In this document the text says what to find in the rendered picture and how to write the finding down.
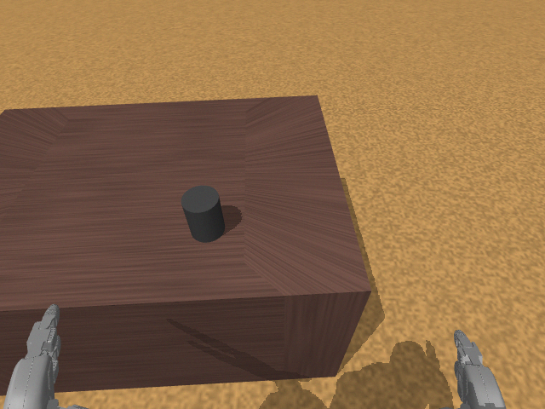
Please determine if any left robot hand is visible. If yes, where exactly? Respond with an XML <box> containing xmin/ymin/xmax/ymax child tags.
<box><xmin>3</xmin><ymin>304</ymin><xmax>88</xmax><ymax>409</ymax></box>

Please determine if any right robot hand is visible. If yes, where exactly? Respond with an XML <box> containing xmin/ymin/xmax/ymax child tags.
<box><xmin>439</xmin><ymin>330</ymin><xmax>507</xmax><ymax>409</ymax></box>

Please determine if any can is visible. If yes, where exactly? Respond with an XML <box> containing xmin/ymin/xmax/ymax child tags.
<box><xmin>181</xmin><ymin>186</ymin><xmax>225</xmax><ymax>243</ymax></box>

